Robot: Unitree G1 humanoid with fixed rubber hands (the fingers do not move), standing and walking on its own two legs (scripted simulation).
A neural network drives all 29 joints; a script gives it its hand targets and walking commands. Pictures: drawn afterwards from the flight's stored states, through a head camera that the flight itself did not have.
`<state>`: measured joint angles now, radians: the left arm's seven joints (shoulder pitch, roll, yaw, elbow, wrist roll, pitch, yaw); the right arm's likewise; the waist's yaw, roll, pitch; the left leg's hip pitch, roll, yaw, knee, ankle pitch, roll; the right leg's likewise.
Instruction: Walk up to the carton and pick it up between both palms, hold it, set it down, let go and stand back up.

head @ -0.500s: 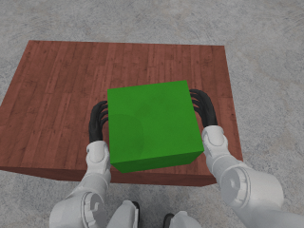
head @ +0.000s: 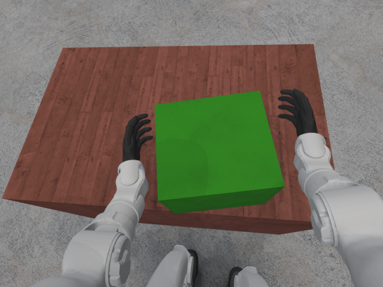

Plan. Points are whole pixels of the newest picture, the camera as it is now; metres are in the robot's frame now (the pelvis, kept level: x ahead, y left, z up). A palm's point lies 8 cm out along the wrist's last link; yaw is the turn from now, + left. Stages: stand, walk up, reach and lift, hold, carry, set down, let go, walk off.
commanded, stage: set down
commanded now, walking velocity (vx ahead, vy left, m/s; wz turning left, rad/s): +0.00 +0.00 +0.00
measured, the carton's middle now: (213, 157) +0.38 +0.04 -0.05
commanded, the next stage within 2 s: none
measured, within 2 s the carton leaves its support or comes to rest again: neither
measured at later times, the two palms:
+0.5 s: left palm (119, 147) +0.35 +0.23 +0.01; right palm (327, 118) +0.47 -0.17 +0.03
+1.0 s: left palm (90, 135) +0.34 +0.25 +0.09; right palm (353, 106) +0.45 -0.17 +0.10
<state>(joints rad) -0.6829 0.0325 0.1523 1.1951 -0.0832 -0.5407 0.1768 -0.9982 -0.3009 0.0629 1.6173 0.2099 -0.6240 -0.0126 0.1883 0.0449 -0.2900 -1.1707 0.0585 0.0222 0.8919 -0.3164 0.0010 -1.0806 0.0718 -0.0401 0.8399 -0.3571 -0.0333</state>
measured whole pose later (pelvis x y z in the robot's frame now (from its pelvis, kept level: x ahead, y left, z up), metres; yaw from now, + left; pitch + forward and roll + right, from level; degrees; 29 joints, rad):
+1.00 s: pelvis -0.03 -0.01 +0.04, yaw +2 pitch +23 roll -2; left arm -0.66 0.19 0.08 0.82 -0.23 -0.09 0.12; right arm -0.87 -0.47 0.17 1.19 0.43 -0.24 0.14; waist 0.17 0.01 -0.20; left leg -0.86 0.04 0.00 0.63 -0.16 -0.01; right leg -0.78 0.07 -0.03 0.62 -0.23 -0.05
